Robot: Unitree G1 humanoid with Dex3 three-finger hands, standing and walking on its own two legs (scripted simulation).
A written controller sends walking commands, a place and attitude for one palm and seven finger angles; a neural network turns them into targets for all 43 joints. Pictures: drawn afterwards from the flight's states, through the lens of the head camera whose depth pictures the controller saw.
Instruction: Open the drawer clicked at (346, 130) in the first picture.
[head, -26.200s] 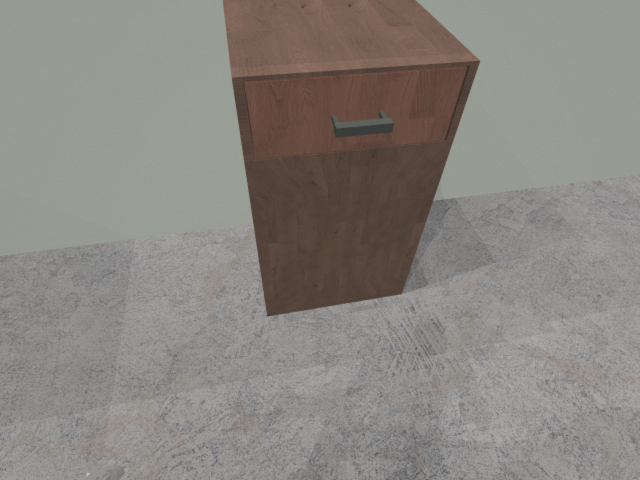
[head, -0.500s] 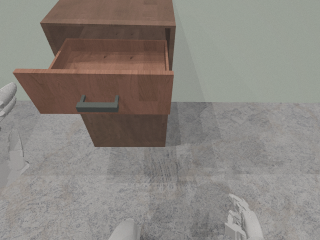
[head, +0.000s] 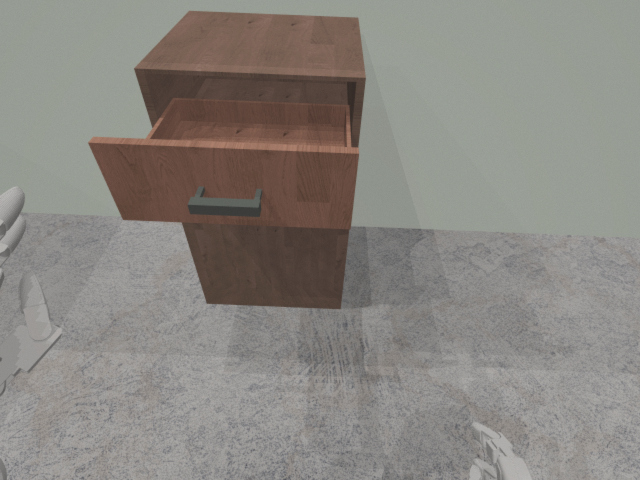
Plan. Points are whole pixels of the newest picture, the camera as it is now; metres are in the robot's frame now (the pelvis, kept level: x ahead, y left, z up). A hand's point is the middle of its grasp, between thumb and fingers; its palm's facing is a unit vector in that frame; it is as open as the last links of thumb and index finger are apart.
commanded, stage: stop stepping back and stand still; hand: left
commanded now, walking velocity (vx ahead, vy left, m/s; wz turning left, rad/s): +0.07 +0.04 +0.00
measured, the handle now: (227, 199) +0.58 +0.19 +0.02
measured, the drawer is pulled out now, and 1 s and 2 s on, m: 0.29 0.29 0.29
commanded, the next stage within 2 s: let the arm hang, fingers relaxed in 0.08 s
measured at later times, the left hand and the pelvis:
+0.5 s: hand out of the picture +0.04 +0.18 -0.17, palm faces +0.11 -0.98 -0.17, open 6.8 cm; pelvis -0.01 +0.00 +0.00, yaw +3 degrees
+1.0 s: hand out of the picture -0.02 +0.16 -0.16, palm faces +0.07 -0.98 -0.18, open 7.3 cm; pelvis +0.00 +0.00 +0.01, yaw +1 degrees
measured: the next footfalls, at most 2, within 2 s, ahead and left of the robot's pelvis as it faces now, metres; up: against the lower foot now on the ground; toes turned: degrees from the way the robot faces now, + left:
none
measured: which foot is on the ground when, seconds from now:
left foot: down 0.00-1.00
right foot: down 0.00-1.00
